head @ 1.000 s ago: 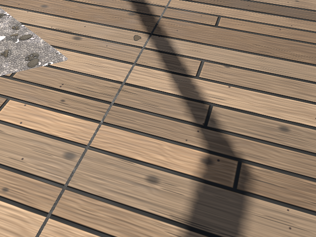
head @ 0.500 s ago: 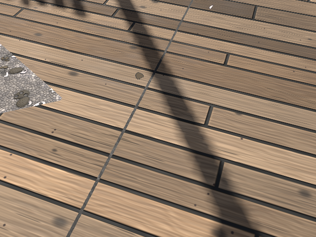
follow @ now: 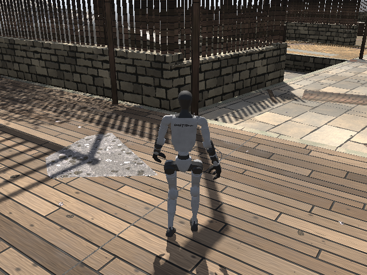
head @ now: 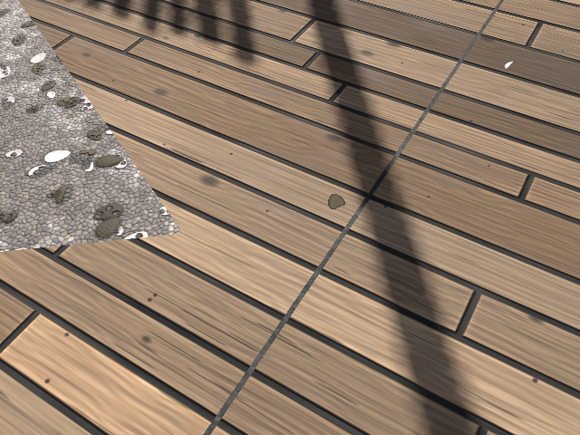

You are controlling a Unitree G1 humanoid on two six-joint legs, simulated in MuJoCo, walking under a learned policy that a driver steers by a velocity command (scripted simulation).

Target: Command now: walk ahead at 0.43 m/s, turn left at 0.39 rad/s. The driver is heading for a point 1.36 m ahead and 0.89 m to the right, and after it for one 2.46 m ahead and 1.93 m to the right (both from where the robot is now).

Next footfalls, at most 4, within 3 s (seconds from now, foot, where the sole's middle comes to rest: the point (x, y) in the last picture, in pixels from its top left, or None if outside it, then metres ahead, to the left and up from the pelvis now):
0.32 left None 0.23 0.09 -0.77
0.74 right None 0.13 -0.11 -0.77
1.28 left None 0.21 0.05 -0.77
1.74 right None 0.04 -0.08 -0.77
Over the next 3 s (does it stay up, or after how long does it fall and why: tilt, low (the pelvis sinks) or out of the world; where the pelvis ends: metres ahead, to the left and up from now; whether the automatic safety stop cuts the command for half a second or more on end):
stays up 0.09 -0.01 0.02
